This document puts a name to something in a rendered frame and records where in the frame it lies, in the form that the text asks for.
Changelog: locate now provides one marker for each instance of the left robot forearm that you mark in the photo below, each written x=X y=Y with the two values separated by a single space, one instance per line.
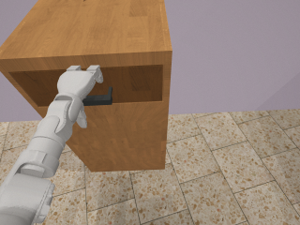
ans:
x=41 y=156

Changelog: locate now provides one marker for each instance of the drawer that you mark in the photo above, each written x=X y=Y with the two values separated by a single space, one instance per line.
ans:
x=129 y=83

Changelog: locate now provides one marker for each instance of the cabinet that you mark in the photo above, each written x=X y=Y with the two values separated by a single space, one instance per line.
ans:
x=58 y=34

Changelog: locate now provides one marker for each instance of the robot left upper arm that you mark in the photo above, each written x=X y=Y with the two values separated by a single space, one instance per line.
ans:
x=26 y=200

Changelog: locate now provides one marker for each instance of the handle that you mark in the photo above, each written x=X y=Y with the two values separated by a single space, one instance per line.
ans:
x=98 y=100

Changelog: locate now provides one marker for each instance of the left robot hand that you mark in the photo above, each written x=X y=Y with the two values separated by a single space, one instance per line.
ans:
x=80 y=83

